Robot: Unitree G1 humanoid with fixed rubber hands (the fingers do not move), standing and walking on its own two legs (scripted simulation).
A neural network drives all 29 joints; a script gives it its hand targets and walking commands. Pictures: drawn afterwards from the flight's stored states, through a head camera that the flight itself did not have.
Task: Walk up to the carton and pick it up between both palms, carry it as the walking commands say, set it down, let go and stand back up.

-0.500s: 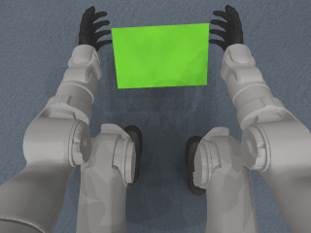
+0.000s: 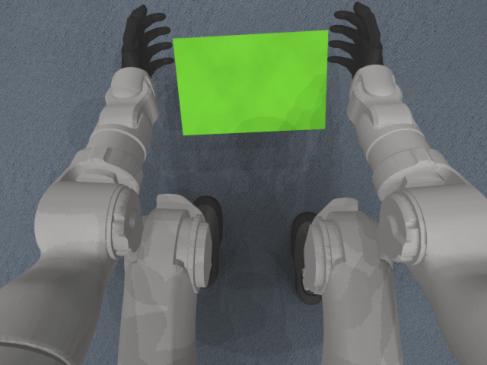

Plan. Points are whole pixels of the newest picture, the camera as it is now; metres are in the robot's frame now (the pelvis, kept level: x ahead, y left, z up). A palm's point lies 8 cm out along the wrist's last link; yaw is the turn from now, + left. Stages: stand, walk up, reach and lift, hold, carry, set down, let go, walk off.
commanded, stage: set down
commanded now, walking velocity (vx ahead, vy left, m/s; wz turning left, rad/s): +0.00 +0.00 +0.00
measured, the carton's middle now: (251, 86) +0.49 +0.03 -0.28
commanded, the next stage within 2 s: none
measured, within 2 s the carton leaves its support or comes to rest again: rests again in 0.62 s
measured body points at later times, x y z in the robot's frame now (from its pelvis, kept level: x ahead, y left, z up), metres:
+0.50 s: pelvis +0.00 +0.00 +0.00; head +0.35 +0.01 +0.28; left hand +0.51 +0.20 -0.19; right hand +0.52 -0.13 -0.19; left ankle +0.13 +0.12 -0.33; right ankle +0.10 -0.11 -0.33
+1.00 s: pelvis -0.01 +0.00 +0.00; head +0.35 +0.01 +0.27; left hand +0.47 +0.23 -0.21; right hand +0.49 -0.16 -0.21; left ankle +0.13 +0.12 -0.33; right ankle +0.10 -0.11 -0.33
